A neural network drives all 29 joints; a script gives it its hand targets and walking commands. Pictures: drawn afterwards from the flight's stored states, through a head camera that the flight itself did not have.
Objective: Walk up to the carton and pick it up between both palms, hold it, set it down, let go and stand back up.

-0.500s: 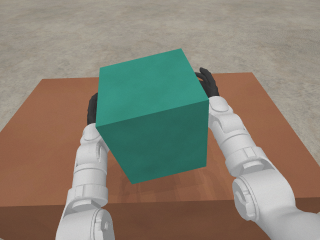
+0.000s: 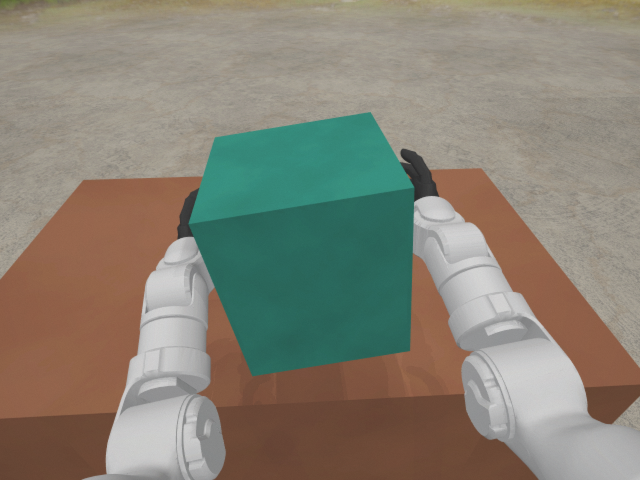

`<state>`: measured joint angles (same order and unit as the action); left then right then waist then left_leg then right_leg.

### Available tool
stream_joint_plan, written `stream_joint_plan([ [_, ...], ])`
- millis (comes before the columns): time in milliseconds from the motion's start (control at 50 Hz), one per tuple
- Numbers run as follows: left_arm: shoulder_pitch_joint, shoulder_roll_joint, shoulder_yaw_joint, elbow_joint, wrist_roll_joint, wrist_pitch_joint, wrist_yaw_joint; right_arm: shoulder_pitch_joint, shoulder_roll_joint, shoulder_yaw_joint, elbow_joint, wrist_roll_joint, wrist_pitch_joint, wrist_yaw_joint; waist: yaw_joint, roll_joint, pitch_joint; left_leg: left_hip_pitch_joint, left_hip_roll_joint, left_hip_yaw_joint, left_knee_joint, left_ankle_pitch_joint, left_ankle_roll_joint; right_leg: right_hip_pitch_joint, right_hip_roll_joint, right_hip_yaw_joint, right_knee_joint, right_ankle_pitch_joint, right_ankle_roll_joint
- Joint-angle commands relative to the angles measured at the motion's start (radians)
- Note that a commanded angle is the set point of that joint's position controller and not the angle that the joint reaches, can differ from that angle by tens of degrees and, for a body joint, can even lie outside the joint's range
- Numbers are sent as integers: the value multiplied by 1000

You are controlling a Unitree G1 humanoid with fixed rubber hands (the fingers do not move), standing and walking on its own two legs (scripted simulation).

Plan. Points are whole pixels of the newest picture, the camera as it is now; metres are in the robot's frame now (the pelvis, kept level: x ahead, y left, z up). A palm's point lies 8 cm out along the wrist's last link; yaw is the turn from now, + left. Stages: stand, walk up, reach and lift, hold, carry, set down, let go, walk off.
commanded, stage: reach and lift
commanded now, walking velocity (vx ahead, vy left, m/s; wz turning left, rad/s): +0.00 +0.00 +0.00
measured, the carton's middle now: (311, 243) +0.36 +0.03 +0.15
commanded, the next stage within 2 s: hold in 0.96 s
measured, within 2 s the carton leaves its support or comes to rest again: neither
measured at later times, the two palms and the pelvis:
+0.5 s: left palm (201, 211) +0.40 +0.17 +0.18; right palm (425, 183) +0.41 -0.13 +0.21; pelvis +0.01 +0.00 +0.00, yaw +0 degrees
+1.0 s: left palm (194, 192) +0.38 +0.17 +0.22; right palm (434, 165) +0.40 -0.13 +0.25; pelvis +0.01 +0.00 +0.00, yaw +0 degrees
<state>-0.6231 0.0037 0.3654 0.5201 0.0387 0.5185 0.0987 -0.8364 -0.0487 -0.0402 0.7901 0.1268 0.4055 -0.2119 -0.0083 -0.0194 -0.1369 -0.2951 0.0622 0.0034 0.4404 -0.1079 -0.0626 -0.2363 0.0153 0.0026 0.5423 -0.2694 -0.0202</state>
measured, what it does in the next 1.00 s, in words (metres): stands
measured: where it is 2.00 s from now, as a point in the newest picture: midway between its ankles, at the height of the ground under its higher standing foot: outside the picture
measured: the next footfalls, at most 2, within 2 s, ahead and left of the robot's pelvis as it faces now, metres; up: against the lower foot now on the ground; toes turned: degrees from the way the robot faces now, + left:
none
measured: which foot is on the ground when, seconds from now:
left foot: down 0.00-1.00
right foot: down 0.00-1.00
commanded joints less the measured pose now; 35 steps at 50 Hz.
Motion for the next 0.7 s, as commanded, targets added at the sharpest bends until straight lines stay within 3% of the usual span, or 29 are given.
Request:
stream_joint_plan([
  [0, -1420, -591, -611, -346, -94, -118, -133, -1018, 884, 214, -327, 91, -115, 124, -78, 97, -580, 239, -122, -14, -74, -86, 73, 16, -3, -3, -226, 112, 103],
  [20, -1428, -614, -654, -339, -122, -123, -123, -1045, 880, 231, -369, 104, -131, 129, -76, 119, -602, 243, -119, -18, -60, -54, 65, 0, 12, -14, -216, 129, 97],
  [60, -1365, -589, -595, -244, -74, -101, -120, -1044, 867, 223, -301, 105, -122, 128, -56, 87, -486, 233, -119, -12, -75, -94, 78, -22, 10, -10, -241, 54, 97],
  [80, -1351, -578, -574, -176, -64, -96, -128, -1053, 872, 227, -288, 86, -118, 125, -55, 28, -442, 201, -123, -9, -82, -143, 85, -12, 3, -4, -252, 24, 110],
  [100, -1353, -581, -572, -201, -64, -100, -131, -1051, 867, 227, -290, 86, -122, 121, -55, 59, -462, 197, -122, -10, -84, -139, 83, -1, -6, -2, -249, 28, 109],
  [120, -1319, -553, -521, -113, -42, -88, -137, -1002, 838, 173, -177, 61, -105, 120, -68, 40, -337, 177, -120, -9, -110, -188, 93, -29, -2, -5, -271, -34, 105],
  [140, -1368, -522, -485, -142, -33, -97, -141, -1002, 850, 171, -144, 64, -104, 130, -40, 20, -353, 171, -114, -1, -115, -209, 98, -28, -9, 5, -275, -61, 109],
  [160, -1350, -519, -476, -136, -23, -87, -149, -966, 854, 158, -120, 54, -97, 126, -57, 32, -336, 175, -119, 7, -126, -202, 94, -2, -14, 10, -277, -33, 110],
  [200, -1299, -512, -424, -55, 4, -71, -158, -964, 828, 137, -76, 58, -90, 123, -60, 31, -311, 158, -121, 15, -128, -202, 96, 20, -17, 10, -270, 3, 111],
  [220, -1331, -521, -440, -103, -6, -84, -163, -946, 841, 136, -82, 47, -94, 118, -81, 38, -374, 173, -127, 16, -113, -153, 89, 64, -14, 15, -260, 73, 115],
  [240, -1325, -524, -436, -90, -19, -89, -167, -1000, 843, 154, -125, 76, -106, 113, -63, 25, -429, 184, -123, 12, -98, -115, 88, 68, -10, 8, -244, 124, 122],
  [260, -1327, -523, -448, -81, -35, -92, -165, -994, 828, 160, -111, 76, -97, 108, -74, 30, -435, 191, -123, 13, -102, -123, 85, 70, -8, 1, -248, 124, 123],
  [300, -1317, -517, -448, -106, -34, -91, -163, -1041, 833, 200, -190, 103, -109, 103, -58, 39, -467, 195, -128, 7, -83, -73, 83, 107, -9, 7, -236, 213, 121],
  [320, -1292, -502, -434, -100, -17, -81, -160, -997, 820, 194, -142, 123, -100, 100, -55, 58, -464, 194, -127, 9, -80, -43, 74, 123, -3, 4, -224, 260, 123],
  [340, -1287, -506, -453, -170, -34, -84, -163, -984, 835, 237, -221, 143, -109, 92, -51, 75, -517, 224, -129, 4, -56, 25, 65, 154, -9, 17, -211, 380, 133],
  [380, -1283, -544, -494, -202, -65, -85, -155, -1039, 832, 277, -322, 186, -108, 79, -55, 46, -583, 243, -132, -7, -30, 90, 59, 169, 5, 1, -192, 460, 141],
  [400, -1328, -537, -513, -305, -78, -93, -148, -1017, 848, 302, -338, 208, -103, 71, -58, 74, -652, 276, -131, -15, -10, 146, 48, 184, 9, 2, -179, 517, 142],
  [460, -1270, -541, -545, -275, -87, -66, -141, -966, 835, 336, -353, 228, -73, 55, -67, 81, -624, 282, -135, -20, 1, 167, 36, 168, 16, 2, -178, 547, 146],
  [520, -1185, -538, -536, -257, -83, -28, -151, -980, 812, 371, -438, 261, -47, 33, -55, 56, -616, 265, -138, -22, 4, 176, 39, 219, 16, 12, -177, 610, 154],
  [560, -1187, -509, -515, -238, -75, -8, -160, -950, 788, 351, -386, 257, -15, 29, -66, 42, -512, 248, -142, -20, -25, 94, 48, 161, 16, 13, -207, 495, 152],
  [580, -1195, -498, -510, -289, -68, -4, -165, -939, 803, 356, -399, 256, -12, 25, -66, 45, -552, 263, -140, -24, -19, 126, 49, 181, 13, 19, -200, 532, 150],
  [600, -1139, -499, -514, -227, -66, 9, -168, -917, 777, 357, -390, 254, -2, 19, -76, 37, -515, 260, -136, -26, -20, 115, 47, 175, 11, 21, -198, 545, 148],
  [660, -1196, -486, -504, -256, -64, 21, -185, -928, 770, 343, -373, 245, 29, 17, -92, 44, -502, 253, -136, -22, -33, 70, 49, 162, 11, 20, -206, 475, 150],
  [680, -1213, -471, -494, -265, -66, 17, -185, -942, 776, 338, -364, 245, 35, 18, -81, 32, -502, 243, -142, -17, -39, 66, 53, 155, 10, 21, -205, 471, 155],
])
